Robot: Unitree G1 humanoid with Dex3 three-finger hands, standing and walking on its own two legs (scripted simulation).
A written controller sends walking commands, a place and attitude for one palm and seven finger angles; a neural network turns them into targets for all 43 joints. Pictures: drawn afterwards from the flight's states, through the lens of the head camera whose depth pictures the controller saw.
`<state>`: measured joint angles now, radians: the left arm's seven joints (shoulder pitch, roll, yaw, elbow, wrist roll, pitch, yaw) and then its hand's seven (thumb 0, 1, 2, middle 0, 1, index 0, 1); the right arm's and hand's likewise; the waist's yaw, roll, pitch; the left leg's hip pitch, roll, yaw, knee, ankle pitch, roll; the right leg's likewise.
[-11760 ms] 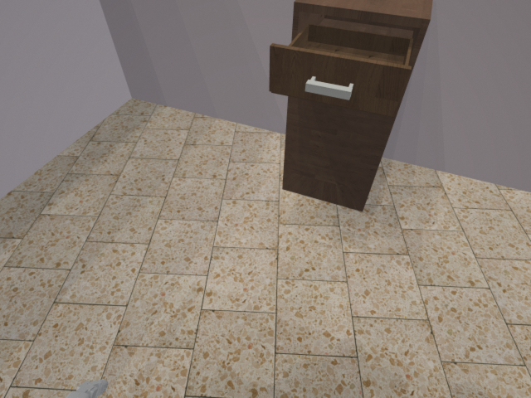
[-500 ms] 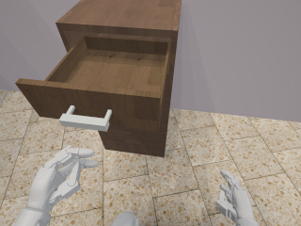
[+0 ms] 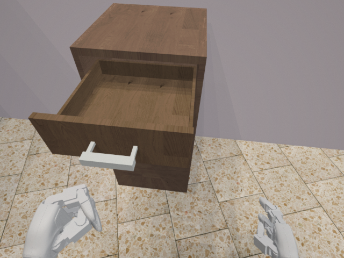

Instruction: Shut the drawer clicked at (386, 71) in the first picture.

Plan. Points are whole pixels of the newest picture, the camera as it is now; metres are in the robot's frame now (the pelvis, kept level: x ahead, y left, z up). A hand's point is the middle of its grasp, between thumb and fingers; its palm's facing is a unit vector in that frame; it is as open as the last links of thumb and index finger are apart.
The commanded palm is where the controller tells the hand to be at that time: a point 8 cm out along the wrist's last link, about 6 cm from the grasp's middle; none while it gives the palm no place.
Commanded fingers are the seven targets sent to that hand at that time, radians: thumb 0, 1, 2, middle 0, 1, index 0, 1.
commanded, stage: raise the hand and make a fist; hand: left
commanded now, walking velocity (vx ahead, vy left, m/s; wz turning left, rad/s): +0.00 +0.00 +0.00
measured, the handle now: (110, 154) +0.33 +0.18 +0.07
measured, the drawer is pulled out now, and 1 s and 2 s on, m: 0.29 0.29 0.29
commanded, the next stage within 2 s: bring the fist close to the handle in 0.78 s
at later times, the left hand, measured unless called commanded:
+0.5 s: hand (88, 217) +0.15 +0.15 +0.16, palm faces -0.02 -0.99 -0.10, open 3.2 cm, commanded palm +0.11 +0.20 +0.17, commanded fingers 0.00 0.90 0.90 -1.40 -1.60 -1.40 -1.60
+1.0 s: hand (89, 207) +0.17 +0.16 +0.14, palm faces +0.03 -0.99 -0.11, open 3.3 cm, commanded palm +0.13 +0.21 +0.15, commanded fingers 0.00 0.90 0.90 -1.40 -1.60 -1.40 -1.60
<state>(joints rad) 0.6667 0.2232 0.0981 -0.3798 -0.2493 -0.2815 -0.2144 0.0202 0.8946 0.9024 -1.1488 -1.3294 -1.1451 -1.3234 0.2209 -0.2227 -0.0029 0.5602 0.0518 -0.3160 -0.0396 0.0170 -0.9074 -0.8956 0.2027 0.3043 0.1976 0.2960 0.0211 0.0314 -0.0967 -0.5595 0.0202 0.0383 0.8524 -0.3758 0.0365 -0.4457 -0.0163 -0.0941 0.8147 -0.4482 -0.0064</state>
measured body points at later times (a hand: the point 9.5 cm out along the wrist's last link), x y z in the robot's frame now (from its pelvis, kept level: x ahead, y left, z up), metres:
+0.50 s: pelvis +0.00 -0.01 +0.02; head -0.04 -0.02 +0.46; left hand +0.15 +0.20 +0.17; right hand +0.19 -0.21 -0.04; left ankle +0.04 +0.09 -0.70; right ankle -0.02 -0.12 -0.70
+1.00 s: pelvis +0.02 -0.04 +0.02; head -0.02 -0.07 +0.47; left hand +0.17 +0.21 +0.15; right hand +0.21 -0.27 -0.03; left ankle +0.04 +0.09 -0.70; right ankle -0.02 -0.12 -0.70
